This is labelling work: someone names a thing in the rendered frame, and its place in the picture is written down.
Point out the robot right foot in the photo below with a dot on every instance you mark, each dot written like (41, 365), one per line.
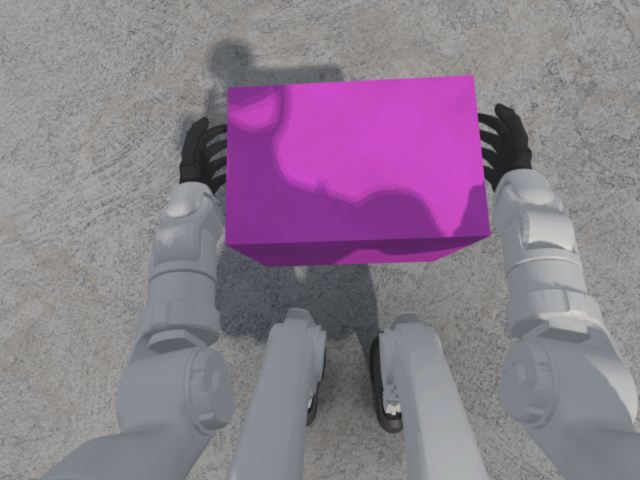
(390, 422)

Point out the robot right hand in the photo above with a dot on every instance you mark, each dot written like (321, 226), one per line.
(511, 145)

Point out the left robot forearm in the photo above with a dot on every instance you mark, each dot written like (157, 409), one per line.
(180, 311)

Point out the robot left hand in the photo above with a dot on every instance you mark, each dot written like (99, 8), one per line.
(195, 165)

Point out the robot left upper arm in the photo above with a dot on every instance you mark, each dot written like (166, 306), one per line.
(169, 407)

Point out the right robot forearm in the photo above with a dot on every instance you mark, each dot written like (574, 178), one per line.
(547, 290)

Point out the carton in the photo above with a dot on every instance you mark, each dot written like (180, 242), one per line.
(355, 172)

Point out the robot right thigh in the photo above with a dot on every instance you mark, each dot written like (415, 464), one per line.
(439, 441)

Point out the robot right upper arm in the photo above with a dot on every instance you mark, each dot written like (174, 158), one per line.
(577, 402)

